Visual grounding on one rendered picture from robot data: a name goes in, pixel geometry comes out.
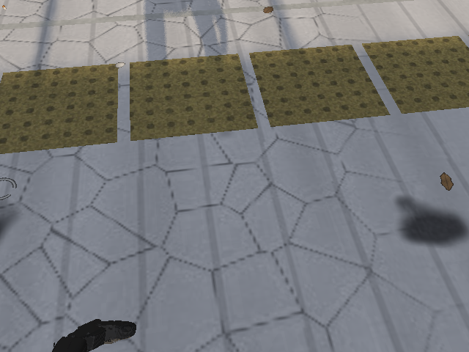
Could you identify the robot left hand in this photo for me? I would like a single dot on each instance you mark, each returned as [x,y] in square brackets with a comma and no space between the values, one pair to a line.
[95,333]

